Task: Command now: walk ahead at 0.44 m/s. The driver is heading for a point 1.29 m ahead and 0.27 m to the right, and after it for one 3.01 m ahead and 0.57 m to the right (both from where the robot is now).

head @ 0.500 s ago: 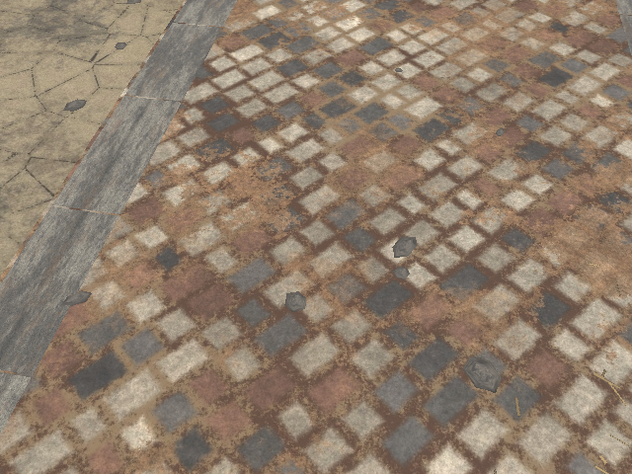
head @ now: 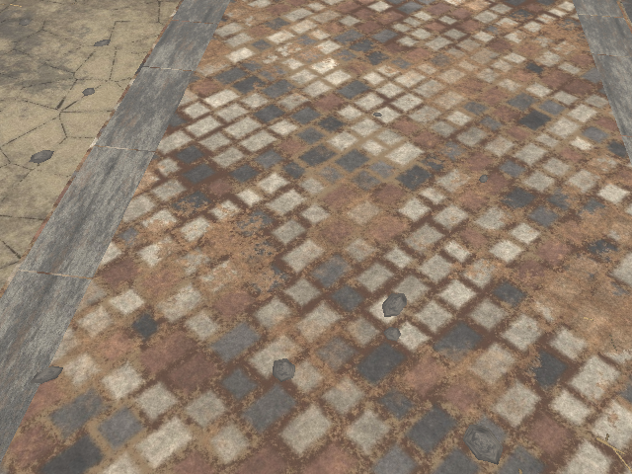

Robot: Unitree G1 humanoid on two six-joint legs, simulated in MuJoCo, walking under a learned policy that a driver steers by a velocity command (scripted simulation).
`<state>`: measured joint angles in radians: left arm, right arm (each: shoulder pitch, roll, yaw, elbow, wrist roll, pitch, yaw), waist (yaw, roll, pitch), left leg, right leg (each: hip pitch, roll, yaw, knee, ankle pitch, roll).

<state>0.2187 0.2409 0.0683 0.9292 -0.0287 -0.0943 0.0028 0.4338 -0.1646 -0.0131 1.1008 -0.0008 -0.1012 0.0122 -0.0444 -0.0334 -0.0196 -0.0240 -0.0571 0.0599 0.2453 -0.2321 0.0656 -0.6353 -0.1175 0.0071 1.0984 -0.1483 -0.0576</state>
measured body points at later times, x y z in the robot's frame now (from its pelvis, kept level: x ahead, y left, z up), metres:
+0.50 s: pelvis +0.28 -0.08 +0.00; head +0.29 -0.09 +0.45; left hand +0.31 +0.18 -0.14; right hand +0.37 -0.35 -0.14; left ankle +0.30 +0.10 -0.65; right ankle +0.31 -0.16 -0.75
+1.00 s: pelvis +0.56 -0.01 -0.01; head +0.58 +0.01 +0.44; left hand +0.61 +0.26 -0.16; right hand +0.65 -0.28 -0.13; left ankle +0.62 +0.08 -0.75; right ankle +0.46 -0.16 -0.65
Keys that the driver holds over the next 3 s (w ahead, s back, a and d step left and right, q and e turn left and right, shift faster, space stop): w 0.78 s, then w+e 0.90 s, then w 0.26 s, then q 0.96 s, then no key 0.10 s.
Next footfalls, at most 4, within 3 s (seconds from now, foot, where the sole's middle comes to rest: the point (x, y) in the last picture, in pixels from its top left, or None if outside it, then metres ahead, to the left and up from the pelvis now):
0.28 right None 0.35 -0.16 -0.78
0.86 left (270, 423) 0.66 0.09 -0.78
1.42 right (385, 325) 0.91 -0.20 -0.78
1.94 left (358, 226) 1.27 -0.17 -0.78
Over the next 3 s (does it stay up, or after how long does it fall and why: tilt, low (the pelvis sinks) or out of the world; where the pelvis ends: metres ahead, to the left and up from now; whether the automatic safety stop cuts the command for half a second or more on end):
stays up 1.21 -0.22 -0.01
